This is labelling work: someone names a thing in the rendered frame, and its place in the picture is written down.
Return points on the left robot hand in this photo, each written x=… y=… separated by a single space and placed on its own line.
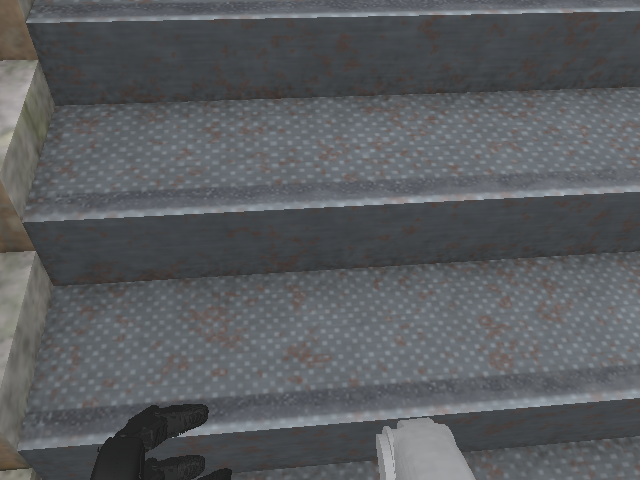
x=123 y=456

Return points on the robot right thigh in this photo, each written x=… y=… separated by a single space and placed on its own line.
x=420 y=449

